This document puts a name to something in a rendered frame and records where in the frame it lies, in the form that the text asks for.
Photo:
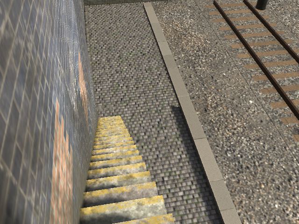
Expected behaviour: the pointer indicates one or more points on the stairs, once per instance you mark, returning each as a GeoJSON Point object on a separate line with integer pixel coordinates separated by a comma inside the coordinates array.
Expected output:
{"type": "Point", "coordinates": [119, 189]}

